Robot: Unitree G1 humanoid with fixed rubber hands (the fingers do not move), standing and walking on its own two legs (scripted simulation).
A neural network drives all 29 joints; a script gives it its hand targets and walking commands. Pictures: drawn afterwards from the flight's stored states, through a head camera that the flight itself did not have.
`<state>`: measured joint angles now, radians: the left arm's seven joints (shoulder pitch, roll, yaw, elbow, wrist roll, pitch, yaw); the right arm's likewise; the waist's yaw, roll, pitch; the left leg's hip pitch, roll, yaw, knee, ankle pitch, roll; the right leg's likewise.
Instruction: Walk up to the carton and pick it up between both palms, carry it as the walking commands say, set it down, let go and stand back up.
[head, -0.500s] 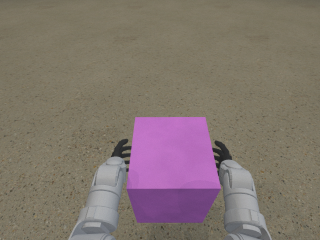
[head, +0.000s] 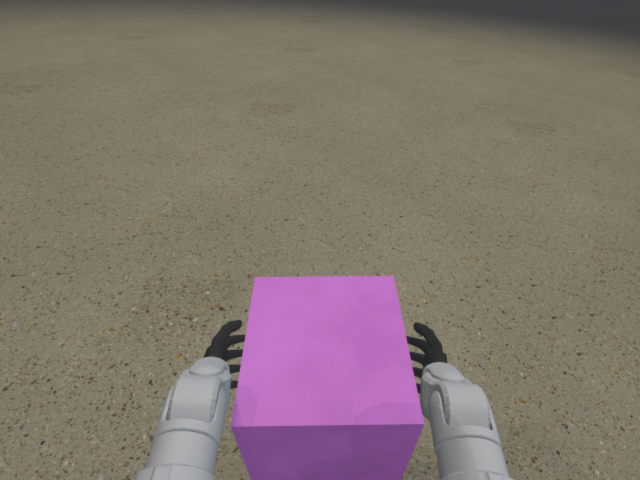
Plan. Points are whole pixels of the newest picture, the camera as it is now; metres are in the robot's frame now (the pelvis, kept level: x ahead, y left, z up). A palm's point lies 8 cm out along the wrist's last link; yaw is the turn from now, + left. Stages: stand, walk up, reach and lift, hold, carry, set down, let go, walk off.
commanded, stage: set down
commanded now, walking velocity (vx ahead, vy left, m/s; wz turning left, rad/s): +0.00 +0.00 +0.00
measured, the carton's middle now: (325, 388) +0.27 -0.01 -0.03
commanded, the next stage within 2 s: none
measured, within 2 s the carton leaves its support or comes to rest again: neither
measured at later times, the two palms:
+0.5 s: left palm (220, 389) +0.29 +0.15 -0.08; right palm (411, 406) +0.26 -0.14 -0.07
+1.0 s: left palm (240, 404) +0.31 +0.13 -0.17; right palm (407, 427) +0.28 -0.16 -0.17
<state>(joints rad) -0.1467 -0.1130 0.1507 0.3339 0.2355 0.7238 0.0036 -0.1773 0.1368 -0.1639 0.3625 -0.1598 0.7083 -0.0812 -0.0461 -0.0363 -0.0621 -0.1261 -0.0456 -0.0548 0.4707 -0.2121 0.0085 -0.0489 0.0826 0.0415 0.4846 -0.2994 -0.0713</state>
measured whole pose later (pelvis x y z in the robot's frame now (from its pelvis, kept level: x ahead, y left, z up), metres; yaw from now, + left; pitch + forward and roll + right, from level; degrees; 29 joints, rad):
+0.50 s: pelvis -0.02 +0.03 -0.03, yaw -1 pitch +6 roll -1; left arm -0.33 -0.09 0.19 0.62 0.15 0.34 0.09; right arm -0.32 0.16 -0.37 0.57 -0.19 0.32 -0.04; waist -0.08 -0.01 0.00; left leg -0.59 -0.08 -0.04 0.79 -0.30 0.05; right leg -0.51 0.08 0.05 0.80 -0.39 -0.02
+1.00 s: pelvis -0.06 +0.03 -0.10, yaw +0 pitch +17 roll +0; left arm -0.55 -0.07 0.19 0.65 0.07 0.20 0.14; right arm -0.52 0.07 -0.34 0.60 -0.10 0.19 -0.06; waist -0.09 0.04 0.08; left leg -1.06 -0.10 -0.03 1.12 -0.36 0.04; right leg -1.00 0.08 0.05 1.18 -0.48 -0.01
